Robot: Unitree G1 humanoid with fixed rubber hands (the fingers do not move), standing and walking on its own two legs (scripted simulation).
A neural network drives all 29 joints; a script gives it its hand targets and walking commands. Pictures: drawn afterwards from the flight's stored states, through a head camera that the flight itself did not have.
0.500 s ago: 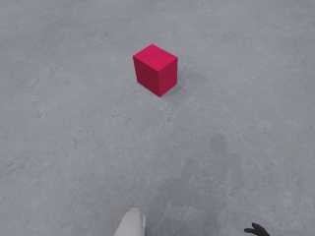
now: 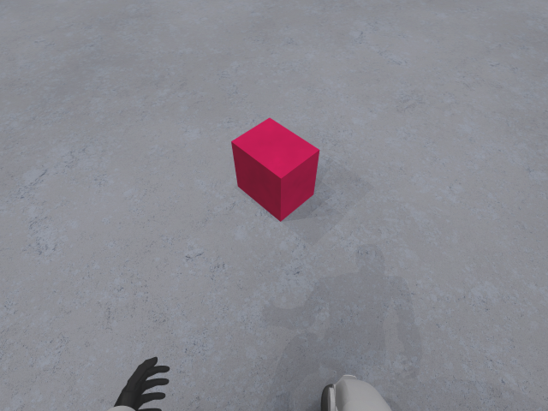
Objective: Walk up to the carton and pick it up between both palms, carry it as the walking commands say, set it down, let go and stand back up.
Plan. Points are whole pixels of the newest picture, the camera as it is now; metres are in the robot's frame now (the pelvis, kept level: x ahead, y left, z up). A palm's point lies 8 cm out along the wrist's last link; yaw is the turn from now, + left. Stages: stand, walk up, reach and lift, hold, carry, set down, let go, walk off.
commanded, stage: walk up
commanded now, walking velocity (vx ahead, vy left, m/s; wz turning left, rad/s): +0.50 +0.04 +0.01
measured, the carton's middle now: (275, 169) +1.11 +0.00 -0.62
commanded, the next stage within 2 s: none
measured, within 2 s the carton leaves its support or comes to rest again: neither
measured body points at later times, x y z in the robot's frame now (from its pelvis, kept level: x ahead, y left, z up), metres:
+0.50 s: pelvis +0.27 +0.03 +0.00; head +0.30 +0.02 +0.45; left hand +0.25 +0.29 -0.13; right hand +0.36 -0.22 -0.14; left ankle +0.36 +0.18 -0.71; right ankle +0.15 -0.13 -0.73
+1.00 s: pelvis +0.53 +0.03 -0.01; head +0.56 +0.02 +0.44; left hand +0.65 +0.29 -0.14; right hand +0.54 -0.23 -0.16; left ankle +0.37 +0.17 -0.72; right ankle +0.63 -0.08 -0.74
